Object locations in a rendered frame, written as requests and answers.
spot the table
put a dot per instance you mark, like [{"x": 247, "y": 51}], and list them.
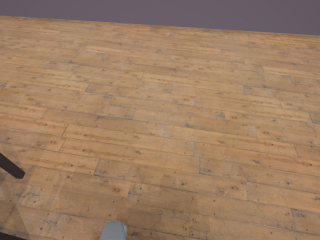
[{"x": 10, "y": 167}]

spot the robot left thigh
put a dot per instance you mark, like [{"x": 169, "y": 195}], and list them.
[{"x": 114, "y": 230}]

